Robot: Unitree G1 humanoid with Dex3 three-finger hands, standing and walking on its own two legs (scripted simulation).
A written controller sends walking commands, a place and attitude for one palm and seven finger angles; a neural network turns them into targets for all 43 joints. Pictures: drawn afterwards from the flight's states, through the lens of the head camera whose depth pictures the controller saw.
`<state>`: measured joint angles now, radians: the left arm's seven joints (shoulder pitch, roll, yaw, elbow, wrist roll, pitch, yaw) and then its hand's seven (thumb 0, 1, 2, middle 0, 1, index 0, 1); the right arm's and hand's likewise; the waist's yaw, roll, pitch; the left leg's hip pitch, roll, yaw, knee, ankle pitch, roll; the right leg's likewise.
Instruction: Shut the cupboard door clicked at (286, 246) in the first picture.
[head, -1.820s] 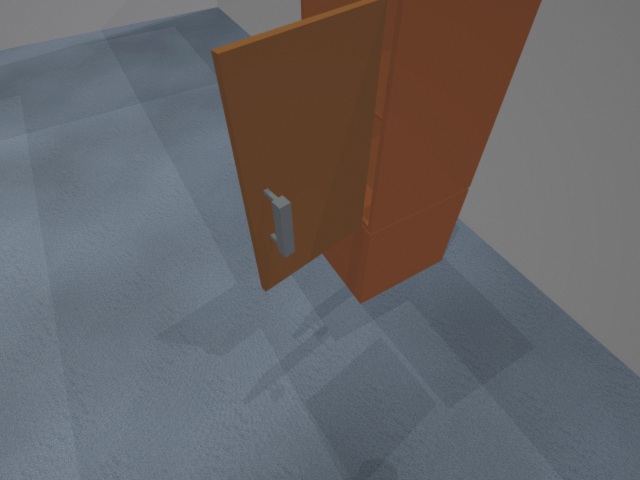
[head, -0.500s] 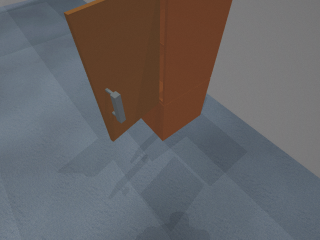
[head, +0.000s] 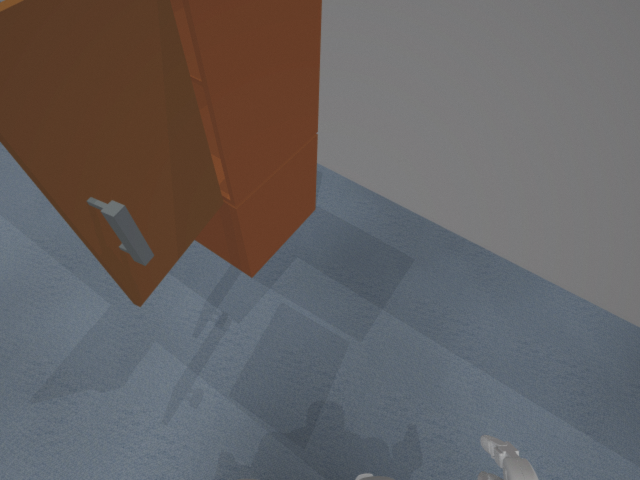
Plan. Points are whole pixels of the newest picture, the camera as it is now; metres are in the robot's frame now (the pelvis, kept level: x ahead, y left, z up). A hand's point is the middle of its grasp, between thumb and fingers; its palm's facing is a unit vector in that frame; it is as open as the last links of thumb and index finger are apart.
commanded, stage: walk to a spot facing it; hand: left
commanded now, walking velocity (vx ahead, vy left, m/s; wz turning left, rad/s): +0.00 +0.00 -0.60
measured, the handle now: (120, 231) +0.48 +0.39 -0.09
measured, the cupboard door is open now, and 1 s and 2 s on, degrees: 100 100 100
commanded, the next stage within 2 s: turn to face it in 1.64 s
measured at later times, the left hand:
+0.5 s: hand (229, 463) +0.15 +0.14 -0.17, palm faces -0.28 -0.93 -0.22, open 7.4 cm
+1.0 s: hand (365, 357) +0.31 -0.05 -0.15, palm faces -0.59 -0.78 -0.22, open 7.3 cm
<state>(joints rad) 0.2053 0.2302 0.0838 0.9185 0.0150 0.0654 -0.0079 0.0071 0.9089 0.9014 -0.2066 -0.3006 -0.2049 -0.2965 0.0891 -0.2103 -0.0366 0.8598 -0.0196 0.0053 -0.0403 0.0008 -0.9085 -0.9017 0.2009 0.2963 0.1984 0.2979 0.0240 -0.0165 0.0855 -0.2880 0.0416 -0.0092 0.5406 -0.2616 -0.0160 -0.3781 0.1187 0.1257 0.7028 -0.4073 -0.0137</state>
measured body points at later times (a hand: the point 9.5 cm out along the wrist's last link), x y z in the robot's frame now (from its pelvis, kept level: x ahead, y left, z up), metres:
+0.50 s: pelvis +0.02 -0.03 +0.00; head +0.07 -0.04 +0.44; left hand +0.17 +0.19 -0.15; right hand +0.02 -0.31 -0.13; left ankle +0.06 +0.08 -0.73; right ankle +0.00 -0.15 -0.73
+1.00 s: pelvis +0.11 -0.14 +0.00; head +0.15 -0.17 +0.45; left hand +0.35 -0.01 -0.14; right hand -0.03 -0.36 -0.14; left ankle +0.20 -0.01 -0.67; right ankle +0.07 -0.23 -0.73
